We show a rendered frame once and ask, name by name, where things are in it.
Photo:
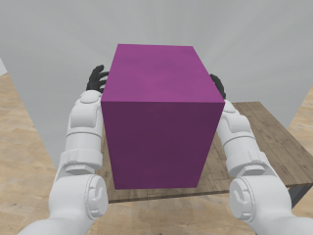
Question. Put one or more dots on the robot right upper arm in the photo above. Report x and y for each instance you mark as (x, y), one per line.
(264, 204)

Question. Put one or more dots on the robot right forearm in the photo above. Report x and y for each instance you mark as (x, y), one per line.
(242, 152)

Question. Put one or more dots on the robot left hand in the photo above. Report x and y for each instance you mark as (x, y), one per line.
(94, 80)

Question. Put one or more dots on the table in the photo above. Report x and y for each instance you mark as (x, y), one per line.
(291, 161)

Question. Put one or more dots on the carton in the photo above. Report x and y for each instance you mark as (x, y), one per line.
(160, 110)

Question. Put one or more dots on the robot right hand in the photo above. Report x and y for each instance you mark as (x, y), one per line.
(219, 85)

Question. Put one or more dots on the robot left forearm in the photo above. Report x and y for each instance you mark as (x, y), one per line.
(82, 153)

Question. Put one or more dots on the robot left upper arm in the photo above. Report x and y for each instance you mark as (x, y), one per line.
(75, 203)

